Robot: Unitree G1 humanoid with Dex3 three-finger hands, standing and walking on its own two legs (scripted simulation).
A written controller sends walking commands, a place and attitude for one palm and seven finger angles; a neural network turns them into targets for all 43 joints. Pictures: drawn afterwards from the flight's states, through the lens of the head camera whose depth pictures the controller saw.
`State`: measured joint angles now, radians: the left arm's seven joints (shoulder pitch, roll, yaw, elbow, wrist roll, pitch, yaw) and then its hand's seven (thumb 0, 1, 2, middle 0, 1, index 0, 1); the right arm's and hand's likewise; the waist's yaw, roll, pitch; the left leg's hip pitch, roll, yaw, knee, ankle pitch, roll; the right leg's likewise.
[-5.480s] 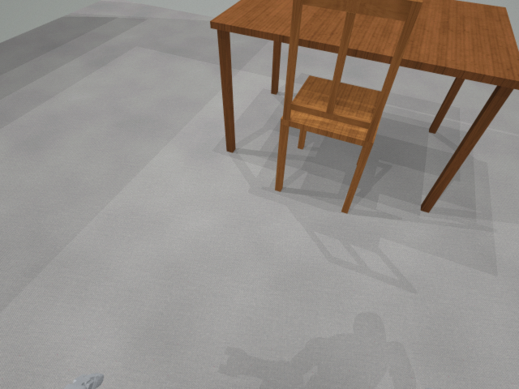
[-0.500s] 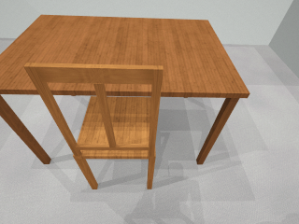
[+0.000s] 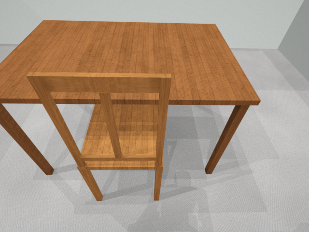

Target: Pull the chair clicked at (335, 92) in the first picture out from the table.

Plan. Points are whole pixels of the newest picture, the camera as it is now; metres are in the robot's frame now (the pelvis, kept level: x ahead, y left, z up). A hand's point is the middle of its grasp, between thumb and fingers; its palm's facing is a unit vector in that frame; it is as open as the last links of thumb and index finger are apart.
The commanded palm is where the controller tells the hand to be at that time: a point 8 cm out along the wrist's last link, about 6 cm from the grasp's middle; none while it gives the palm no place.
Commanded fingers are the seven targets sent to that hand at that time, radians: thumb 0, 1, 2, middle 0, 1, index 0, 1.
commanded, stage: look again from close up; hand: left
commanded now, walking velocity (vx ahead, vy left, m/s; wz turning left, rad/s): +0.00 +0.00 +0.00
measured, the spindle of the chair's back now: (112, 129) +0.45 +0.18 -0.05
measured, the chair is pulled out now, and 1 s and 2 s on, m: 0.00 0.00 0.00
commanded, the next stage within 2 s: none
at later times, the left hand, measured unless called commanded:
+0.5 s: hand out of the picture -0.03 +0.16 -0.17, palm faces +0.02 -0.98 -0.18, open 7.4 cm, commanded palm none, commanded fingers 0.00 0.90 0.90 -0.20 -0.30 -0.20 -0.30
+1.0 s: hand out of the picture -0.04 +0.14 -0.17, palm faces +0.04 -0.98 -0.18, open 7.4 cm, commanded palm none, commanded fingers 0.00 0.90 0.90 -0.20 -0.30 -0.20 -0.30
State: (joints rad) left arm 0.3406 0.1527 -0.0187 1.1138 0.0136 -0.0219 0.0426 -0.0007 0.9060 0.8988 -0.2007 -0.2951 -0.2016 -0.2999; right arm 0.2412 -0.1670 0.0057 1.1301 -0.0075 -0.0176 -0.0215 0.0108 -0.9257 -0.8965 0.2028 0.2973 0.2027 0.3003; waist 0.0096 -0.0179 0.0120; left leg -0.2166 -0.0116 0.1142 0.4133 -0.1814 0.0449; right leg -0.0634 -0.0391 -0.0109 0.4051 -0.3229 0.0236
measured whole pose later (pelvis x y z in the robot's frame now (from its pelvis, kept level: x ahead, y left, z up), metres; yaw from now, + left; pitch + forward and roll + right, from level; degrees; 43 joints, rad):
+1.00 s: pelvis +0.00 -0.02 +0.00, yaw +0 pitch -1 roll +1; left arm 0.37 0.12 -0.02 1.12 0.01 -0.02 0.04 0.00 0.91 0.90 -0.20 -0.30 -0.20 -0.30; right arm 0.29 -0.15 0.01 1.15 -0.01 -0.01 -0.03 0.01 -0.92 -0.90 0.20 0.30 0.20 0.30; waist 0.01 -0.01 0.01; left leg -0.20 0.01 0.10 0.39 -0.17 0.02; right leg -0.05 -0.02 -0.02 0.39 -0.32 0.00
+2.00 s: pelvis +0.01 -0.04 +0.00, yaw +1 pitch -1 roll +1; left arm 0.37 0.12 -0.02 1.11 0.01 -0.03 0.04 0.00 0.91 0.90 -0.20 -0.30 -0.20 -0.30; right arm 0.28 -0.15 0.01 1.16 -0.01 -0.01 -0.03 0.01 -0.92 -0.90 0.20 0.30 0.20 0.30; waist 0.01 -0.01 0.01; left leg -0.20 0.04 0.08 0.41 -0.19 -0.01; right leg -0.03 0.01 -0.04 0.37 -0.33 -0.03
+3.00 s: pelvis +0.01 -0.03 +0.00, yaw +1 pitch -1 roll +1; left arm 0.37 0.13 -0.02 1.10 0.01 -0.02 0.04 0.00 0.91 0.90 -0.20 -0.30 -0.20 -0.30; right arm 0.30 -0.14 0.01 1.16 0.00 -0.02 -0.04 0.01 -0.92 -0.90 0.20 0.30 0.20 0.30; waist 0.01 -0.01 0.01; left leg -0.21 0.02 0.07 0.42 -0.19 0.00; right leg -0.03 0.00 -0.05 0.38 -0.33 -0.03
